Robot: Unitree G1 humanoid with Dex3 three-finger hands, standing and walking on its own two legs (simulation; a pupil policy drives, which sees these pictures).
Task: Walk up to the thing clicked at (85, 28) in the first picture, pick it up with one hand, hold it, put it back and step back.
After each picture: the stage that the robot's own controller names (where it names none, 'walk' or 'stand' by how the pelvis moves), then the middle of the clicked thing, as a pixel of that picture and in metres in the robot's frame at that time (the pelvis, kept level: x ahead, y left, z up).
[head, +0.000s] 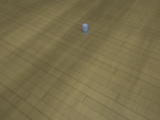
stand; (85, 28) +1.64 +0.01 -0.72
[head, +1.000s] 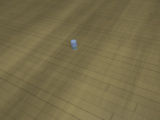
walk; (74, 44) +1.48 +0.27 -0.69
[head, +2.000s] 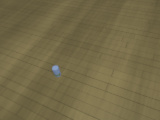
walk; (56, 71) +0.94 +0.39 -0.71
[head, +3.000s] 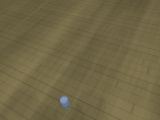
walk; (65, 102) +0.60 +0.27 -0.71
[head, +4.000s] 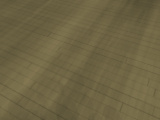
stand; out of the picture +0.37 +0.21 -0.70
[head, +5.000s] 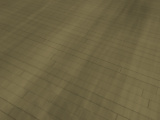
stand; out of the picture +0.31 +0.20 -0.72
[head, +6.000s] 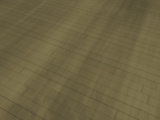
stand; out of the picture +0.31 +0.20 -0.72
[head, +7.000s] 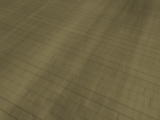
stand; out of the picture +0.30 +0.20 -0.73
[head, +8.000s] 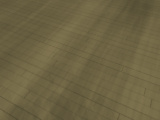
stand; out of the picture +0.30 +0.20 -0.73
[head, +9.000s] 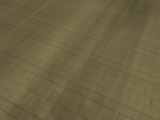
go down; out of the picture +0.30 +0.20 -0.73
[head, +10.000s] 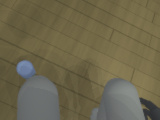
go down; (26, 70) +0.38 +0.24 -0.32
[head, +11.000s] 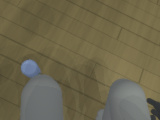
approach; (31, 69) +0.37 +0.25 -0.30
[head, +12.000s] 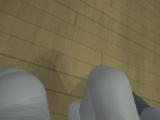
close in; out of the picture +0.34 +0.28 -0.22
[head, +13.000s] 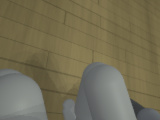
close; out of the picture +0.35 +0.28 -0.21
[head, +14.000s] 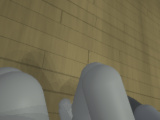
lift; out of the picture +0.34 +0.28 -0.21
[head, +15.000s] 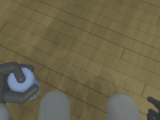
lift; (26, 84) +0.31 +0.21 -0.03
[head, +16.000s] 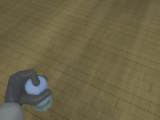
hold; (39, 94) +0.31 +0.17 +0.00
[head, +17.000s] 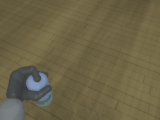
hold; (40, 90) +0.32 +0.17 +0.00
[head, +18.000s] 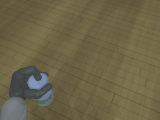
crouch; (41, 89) +0.34 +0.17 -0.04
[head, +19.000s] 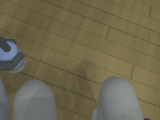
lower; (11, 58) +0.41 +0.24 -0.11
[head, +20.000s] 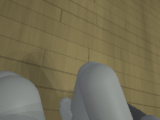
lower; out of the picture +0.37 +0.29 -0.22
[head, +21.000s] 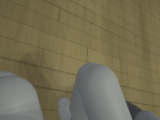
lower; out of the picture +0.37 +0.30 -0.22
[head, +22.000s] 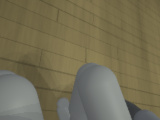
lower; out of the picture +0.36 +0.30 -0.22
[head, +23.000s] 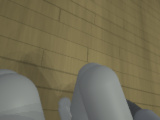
lower; out of the picture +0.35 +0.30 -0.22
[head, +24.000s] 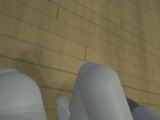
open; out of the picture +0.34 +0.29 -0.22
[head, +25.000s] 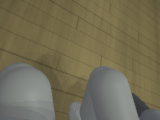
stand; out of the picture +0.34 +0.28 -0.22
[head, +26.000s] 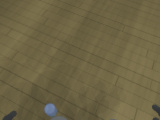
stand; (51, 110) +0.34 +0.21 -0.56
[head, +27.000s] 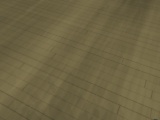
stand; out of the picture +0.33 +0.20 -0.66
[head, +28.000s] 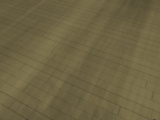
stand; out of the picture +0.32 +0.20 -0.67
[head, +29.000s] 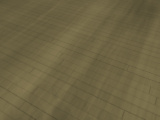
stand; out of the picture +0.36 +0.19 -0.72
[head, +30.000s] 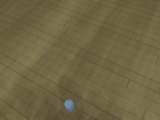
walk; (69, 105) +0.42 +0.18 -0.70
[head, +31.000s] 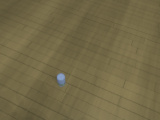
walk; (61, 80) +0.68 +0.14 -0.70
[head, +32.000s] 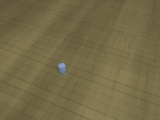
stand; (62, 69) +0.94 +0.25 -0.70
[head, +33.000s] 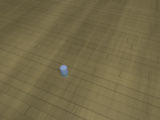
stand; (64, 71) +0.93 +0.23 -0.72
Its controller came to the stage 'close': yes
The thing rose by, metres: 0.70
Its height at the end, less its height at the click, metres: +0.00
